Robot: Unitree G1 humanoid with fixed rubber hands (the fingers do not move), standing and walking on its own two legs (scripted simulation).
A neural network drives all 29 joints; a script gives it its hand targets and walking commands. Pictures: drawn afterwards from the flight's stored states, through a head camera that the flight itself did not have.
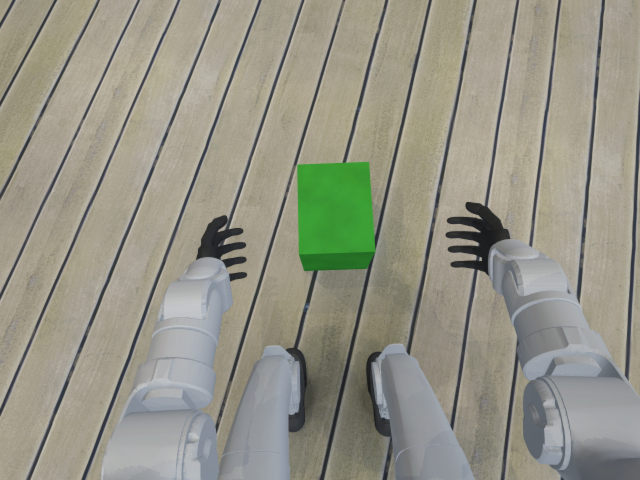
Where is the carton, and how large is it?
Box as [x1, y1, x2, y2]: [297, 162, 375, 270]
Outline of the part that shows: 368,162 297,165 299,255 304,270 366,268 375,251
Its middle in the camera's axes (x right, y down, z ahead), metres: +0.04 -0.05 +1.03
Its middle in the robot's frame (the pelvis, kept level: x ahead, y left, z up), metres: +0.58 -0.02 -0.58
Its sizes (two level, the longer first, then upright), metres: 0.230 0.179 0.212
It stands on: the floor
